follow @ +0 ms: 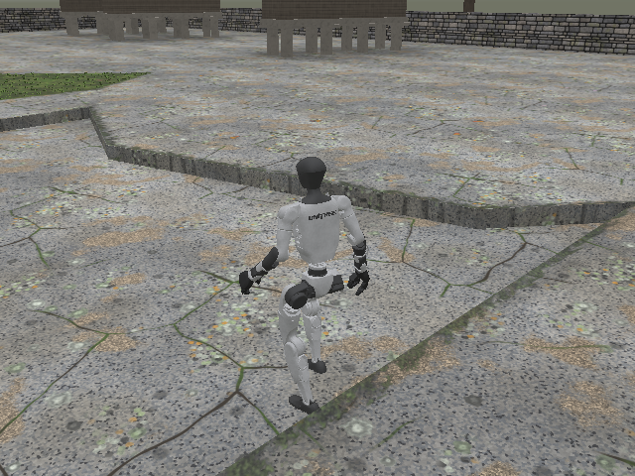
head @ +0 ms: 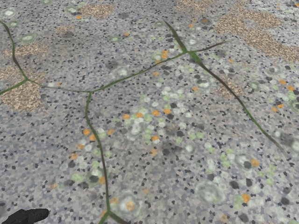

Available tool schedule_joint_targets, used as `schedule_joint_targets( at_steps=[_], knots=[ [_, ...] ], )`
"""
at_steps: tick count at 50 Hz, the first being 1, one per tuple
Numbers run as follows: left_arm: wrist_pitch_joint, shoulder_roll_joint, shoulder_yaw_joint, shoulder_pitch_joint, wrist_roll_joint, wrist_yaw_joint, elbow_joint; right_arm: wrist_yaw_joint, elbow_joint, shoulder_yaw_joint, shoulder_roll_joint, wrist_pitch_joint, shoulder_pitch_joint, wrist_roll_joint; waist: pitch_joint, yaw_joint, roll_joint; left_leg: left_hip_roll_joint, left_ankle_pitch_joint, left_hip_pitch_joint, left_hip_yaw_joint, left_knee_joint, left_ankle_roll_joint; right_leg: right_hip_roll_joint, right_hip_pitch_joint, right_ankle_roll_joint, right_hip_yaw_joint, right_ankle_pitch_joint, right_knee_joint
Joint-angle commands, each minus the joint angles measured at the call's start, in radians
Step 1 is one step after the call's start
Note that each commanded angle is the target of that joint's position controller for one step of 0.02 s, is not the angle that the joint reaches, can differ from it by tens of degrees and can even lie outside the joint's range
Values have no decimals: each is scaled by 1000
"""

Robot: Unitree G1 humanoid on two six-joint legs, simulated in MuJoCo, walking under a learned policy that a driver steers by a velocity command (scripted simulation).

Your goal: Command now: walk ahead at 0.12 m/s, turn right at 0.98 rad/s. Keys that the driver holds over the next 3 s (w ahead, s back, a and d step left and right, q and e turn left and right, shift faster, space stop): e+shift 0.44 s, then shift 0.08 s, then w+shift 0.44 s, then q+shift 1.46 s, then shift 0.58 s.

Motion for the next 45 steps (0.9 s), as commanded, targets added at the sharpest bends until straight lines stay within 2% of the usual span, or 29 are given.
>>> schedule_joint_targets(
  at_steps=[1, 3, 5, 6, 7, 8, 9, 10, 11, 12, 13, 15, 17, 19, 23, 25, 26, 27, 28, 29, 30, 31, 34, 37, 38, 39, 41, 43, 45],
  knots=[
    [5, -36, -17, 47, 8, -58, -75, -24, -118, -32, -152, 1, -151, 35, -125, 68, 110, 297, 875, 29, -100, -90, 38, -12, 185, -45, 7, 72, -176],
    [16, -9, -8, -7, 7, -79, -98, -23, -128, -50, -185, 21, -121, 36, -98, 49, 84, 299, 884, 66, -62, -40, 10, 7, 195, -81, -35, -23, -227],
    [27, 33, 6, 30, 4, -85, -93, -20, -154, -70, -215, 37, -113, 36, -106, 68, 93, 293, 1043, 63, -25, 73, -12, 56, 293, -119, -79, -154, -264],
    [26, 59, 16, 101, 4, -79, -76, -15, -173, -76, -220, 40, -126, 36, -130, 97, 104, 284, 1108, 36, -13, 183, -23, 81, 392, -150, -77, -197, -313],
    [21, 96, 37, 239, 7, -58, -40, -3, -190, -75, -208, 41, -164, 40, -191, 169, 73, 254, 1070, -49, 10, 398, -47, 106, 587, -203, -52, -109, -445],
    [19, 203, 68, 260, -6, -23, -48, 20, -209, -54, -132, 30, -89, 11, -245, 139, -172, 132, 262, -324, 18, 709, -91, -33, 850, -306, 201, 438, -494],
    [16, 317, 81, 189, 38, -19, -105, 45, -270, -31, -105, 13, -46, -16, -402, 59, -306, -63, -398, -624, -172, 1046, -140, -312, 1027, -574, 718, 451, -546],
    [13, 255, 68, 159, 58, -23, -132, 63, -268, -43, -159, -4, -144, -6, -441, 128, -97, -27, -317, -643, -381, 1047, -103, -306, 950, -529, 741, 304, -615],
    [9, 223, 53, 96, 44, -22, -130, 60, -299, -45, -160, 4, -201, 8, -323, 79, -24, -15, -236, -640, -381, 977, -88, -260, 817, -452, 647, 214, -641],
    [14, 176, 42, 35, 9, -20, -131, 49, -280, -46, -142, 18, -182, -2, -210, 17, 73, 14, -182, -617, -363, 854, -91, -187, 671, -366, 542, 136, -656],
    [23, 160, 39, -13, -6, -12, -150, 39, -279, -49, -147, 30, -173, -9, -189, -6, 65, 21, -140, -553, -348, 754, -100, -144, 568, -329, 487, 78, -666],
    [36, 173, 47, -43, 10, 4, -157, 46, -274, -45, -114, 44, -173, -11, -178, -24, 30, -7, -74, -409, -309, 611, -125, -55, 423, -298, 419, 33, -668],
    [41, 176, 51, -11, 13, 22, -139, 48, -276, -33, -65, 47, -187, -2, -210, -7, -4, -35, -45, -345, -306, 486, -143, -30, 407, -288, 428, 29, -648],
    [45, 177, 54, 17, 7, 31, -126, 49, -283, -27, -47, 49, -209, 4, -235, 13, -36, -52, -7, -298, -318, 390, -147, -18, 412, -263, 456, -64, -633],
    [51, 173, 52, 33, 9, 24, -117, 57, -289, -43, -79, 44, -202, 10, -249, 29, -146, -66, -1, -206, -315, 216, -117, -14, 438, -212, 530, -158, -593],
    [49, 128, 35, 28, 2, 26, -112, 64, -265, -55, -91, 39, -128, 2, -259, 0, -156, -25, 115, -48, -293, 22, -80, 23, 393, -158, 507, -170, -500],
    [49, 65, 16, 87, 9, 27, -102, 60, -274, -71, -152, 43, -108, -17, -262, 20, -7, 168, 85, 54, -475, -82, -9, 107, 288, -100, 414, -412, -307],
    [32, 58, 14, 100, 6, 23, -137, 62, -274, -86, -241, 49, -102, -50, -204, 56, 333, 361, -123, 53, -841, -233, 155, 242, 55, -62, 227, -610, -105],
    [8, 117, 27, 121, 9, 22, -125, 60, -313, -81, -213, 32, -163, -54, -169, 72, 319, 404, -411, 1, -988, -281, 211, 134, -4, -48, 284, -517, 71],
    [4, 160, 36, 114, 9, 18, -101, 52, -325, -70, -172, 25, -193, -28, -139, 74, 253, 360, -480, -13, -880, -264, 165, 109, -28, -49, 263, -420, 126],
    [5, 151, 34, 134, 19, 19, -68, 46, -319, -63, -149, 19, -190, -4, -127, 71, 203, 303, -455, -2, -781, -255, 116, 97, -26, -35, 228, -360, 158],
    [2, 122, 27, 151, 28, 16, -49, 44, -301, -59, -135, 12, -160, 9, -128, 62, 171, 275, -421, 17, -728, -252, 91, 86, -28, -28, 210, -307, 186],
    [-31, 61, 4, 107, 23, -1, -48, 48, -253, -55, -123, -15, -32, 8, -76, 14, 144, 232, -340, 11, -627, -278, 91, 59, -41, -40, 163, -209, 186],
    [-54, 49, -5, 48, 16, 4, -64, 50, -231, -52, -121, -27, 43, 11, -60, -17, 175, 240, -289, 61, -613, -301, 113, 15, -75, -30, 128, -150, 75],
    [-29, 56, -14, 21, 119, -45, -52, 67, -185, -66, -166, -6, 104, -26, -51, -33, 129, 212, -306, 24, -565, -318, 88, 43, -9, -25, 82, -172, 35],
    [-19, 40, -17, 21, 109, -69, -52, 74, -184, -69, -170, 0, 106, -24, -34, -34, 196, 202, -280, 4, -533, -330, 83, 41, 25, -20, 61, -176, -29],
    [-17, 33, -26, -3, 76, -89, -52, 81, -176, -67, -162, 0, 109, -14, -22, -46, 257, 194, -241, -22, -488, -348, 84, 32, 111, -15, 27, -178, -163],
    [-25, 41, -30, -46, 61, -87, -60, 83, -168, -69, -168, -2, 117, -9, -29, -56, 265, 208, -213, -28, -471, -341, 87, 32, 198, -18, 5, -201, -282],
    [-34, 38, -36, -67, 62, -77, -66, 81, -159, -71, -176, 1, 126, -10, -16, -55, 250, 228, -208, -51, -459, -319, 97, 42, 296, -38, -20, -269, -400]
  ],
)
